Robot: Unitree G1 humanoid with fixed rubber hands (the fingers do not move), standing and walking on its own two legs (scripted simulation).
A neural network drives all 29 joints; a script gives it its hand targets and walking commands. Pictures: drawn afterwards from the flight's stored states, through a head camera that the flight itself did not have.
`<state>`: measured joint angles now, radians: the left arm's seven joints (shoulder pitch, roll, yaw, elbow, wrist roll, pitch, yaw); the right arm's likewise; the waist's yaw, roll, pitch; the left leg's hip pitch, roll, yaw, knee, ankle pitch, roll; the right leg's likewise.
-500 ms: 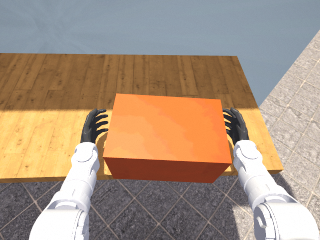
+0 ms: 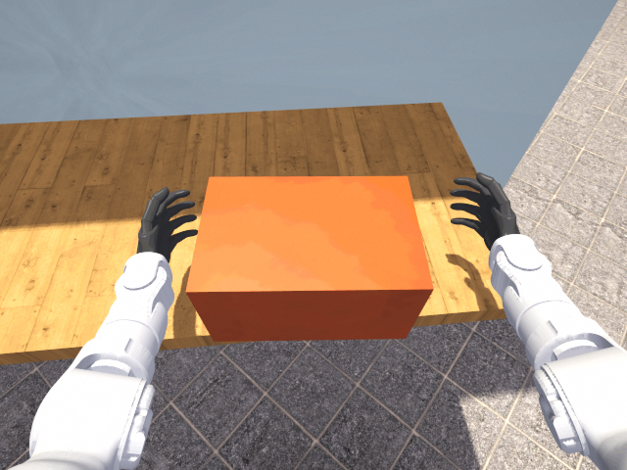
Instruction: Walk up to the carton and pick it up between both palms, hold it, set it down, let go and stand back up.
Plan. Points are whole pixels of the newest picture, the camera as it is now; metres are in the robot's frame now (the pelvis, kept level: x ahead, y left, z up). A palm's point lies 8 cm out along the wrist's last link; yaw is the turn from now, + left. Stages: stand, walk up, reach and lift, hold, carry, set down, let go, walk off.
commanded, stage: let go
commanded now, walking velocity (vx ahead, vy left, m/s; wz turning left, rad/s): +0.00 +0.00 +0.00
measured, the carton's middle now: (309, 259) +0.42 +0.03 +0.00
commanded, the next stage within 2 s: stand in 0.22 s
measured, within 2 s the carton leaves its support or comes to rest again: neither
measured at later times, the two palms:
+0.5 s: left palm out of the picture +0.16 +0.27 -0.07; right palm (525, 356) +0.28 -0.25 -0.02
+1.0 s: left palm out of the picture +0.04 +0.24 -0.11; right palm out of the picture -0.04 -0.23 -0.12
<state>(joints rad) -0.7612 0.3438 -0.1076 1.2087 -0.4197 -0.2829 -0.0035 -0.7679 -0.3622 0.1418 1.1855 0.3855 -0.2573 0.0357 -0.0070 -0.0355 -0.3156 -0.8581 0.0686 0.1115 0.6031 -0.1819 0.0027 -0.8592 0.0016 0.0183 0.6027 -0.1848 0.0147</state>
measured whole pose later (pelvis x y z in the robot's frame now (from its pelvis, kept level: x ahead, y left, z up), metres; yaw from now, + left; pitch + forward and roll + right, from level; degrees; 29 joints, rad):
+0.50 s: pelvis +0.04 +0.00 +0.01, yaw -1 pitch +5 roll +0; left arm 0.19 0.31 -0.01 0.87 0.07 -0.07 -0.02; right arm -0.05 -0.28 -0.04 0.86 -0.07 -0.08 0.05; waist 0.07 0.00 -0.25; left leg -0.39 0.09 0.13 0.65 -0.33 -0.02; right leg -0.40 0.02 0.03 0.64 -0.32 0.01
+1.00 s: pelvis +0.05 +0.00 +0.03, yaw -5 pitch -2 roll +0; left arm 0.41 0.20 -0.03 1.11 0.04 0.00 0.00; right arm 0.46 -0.23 0.00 1.14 -0.04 0.01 -0.01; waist -0.01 0.02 -0.10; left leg -0.14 0.09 0.20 0.46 -0.29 -0.02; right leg -0.18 0.03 0.10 0.47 -0.26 0.00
